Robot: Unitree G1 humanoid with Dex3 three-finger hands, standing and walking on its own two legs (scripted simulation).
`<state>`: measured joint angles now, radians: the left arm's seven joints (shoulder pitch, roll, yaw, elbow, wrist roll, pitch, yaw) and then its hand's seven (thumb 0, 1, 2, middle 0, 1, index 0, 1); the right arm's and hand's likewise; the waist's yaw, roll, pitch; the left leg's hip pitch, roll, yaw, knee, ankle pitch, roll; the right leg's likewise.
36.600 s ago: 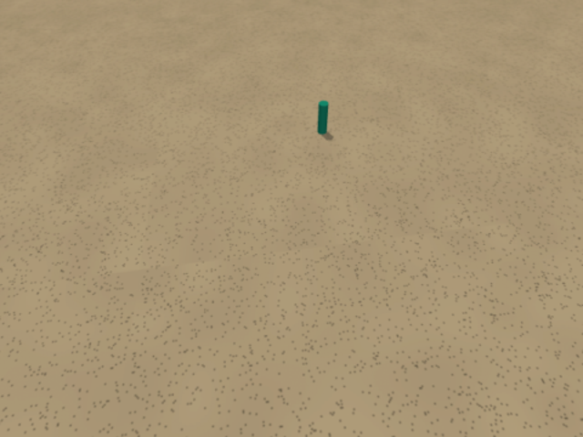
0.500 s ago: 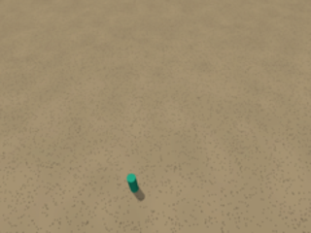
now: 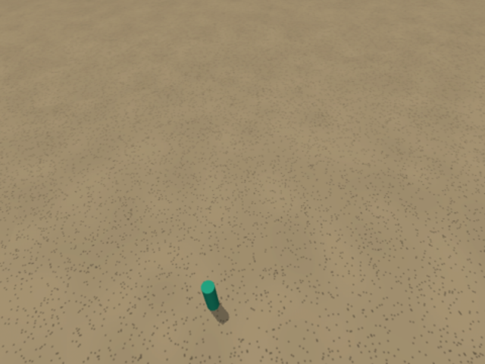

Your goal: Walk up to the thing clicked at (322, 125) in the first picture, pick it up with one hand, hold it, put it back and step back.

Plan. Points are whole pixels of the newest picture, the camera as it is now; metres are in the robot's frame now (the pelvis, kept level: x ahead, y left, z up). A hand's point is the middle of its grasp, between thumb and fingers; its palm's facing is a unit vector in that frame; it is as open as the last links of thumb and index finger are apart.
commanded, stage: stand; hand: left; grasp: from the side
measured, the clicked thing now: (210, 296) +0.49 +0.18 -0.69
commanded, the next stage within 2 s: step back in 1.08 s
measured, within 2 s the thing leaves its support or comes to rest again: neither
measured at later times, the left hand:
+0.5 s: hand out of the picture +0.07 +0.24 -0.16, palm faces -0.02 -0.94 -0.34, open 7.4 cm
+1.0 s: hand out of the picture +0.10 +0.24 -0.15, palm faces -0.02 -0.94 -0.34, open 7.4 cm
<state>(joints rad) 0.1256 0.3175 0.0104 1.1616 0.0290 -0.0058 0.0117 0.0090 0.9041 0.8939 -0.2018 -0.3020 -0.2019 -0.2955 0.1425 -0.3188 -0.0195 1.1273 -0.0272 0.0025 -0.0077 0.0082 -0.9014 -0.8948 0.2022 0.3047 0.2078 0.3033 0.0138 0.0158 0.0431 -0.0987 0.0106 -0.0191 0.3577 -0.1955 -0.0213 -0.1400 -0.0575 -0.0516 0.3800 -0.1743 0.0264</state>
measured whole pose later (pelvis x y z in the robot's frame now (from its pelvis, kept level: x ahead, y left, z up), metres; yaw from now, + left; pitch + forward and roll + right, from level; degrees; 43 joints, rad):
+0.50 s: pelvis +0.01 -0.01 +0.00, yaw -1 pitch -3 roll +0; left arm 0.11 0.32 0.01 1.18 0.02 -0.01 0.00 0.01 0.90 0.89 -0.20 -0.30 -0.20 -0.30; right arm 0.15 -0.33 -0.01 1.15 -0.02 0.00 0.00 0.01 -0.90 -0.89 0.20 0.30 0.21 0.30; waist 0.01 0.01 0.05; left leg -0.10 0.03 -0.01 0.34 -0.19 -0.03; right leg -0.15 -0.04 -0.05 0.36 -0.17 0.01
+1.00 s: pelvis +0.02 -0.01 +0.00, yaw -1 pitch -2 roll +0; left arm 0.09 0.32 0.01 1.17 0.01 -0.01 0.00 0.01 0.90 0.89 -0.20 -0.30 -0.20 -0.29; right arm 0.11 -0.34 0.00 1.14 -0.02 -0.01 0.00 0.01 -0.90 -0.89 0.20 0.30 0.21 0.30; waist 0.01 0.01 0.05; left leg -0.08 0.03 0.00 0.31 -0.20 -0.04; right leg -0.13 -0.03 -0.04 0.34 -0.17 0.01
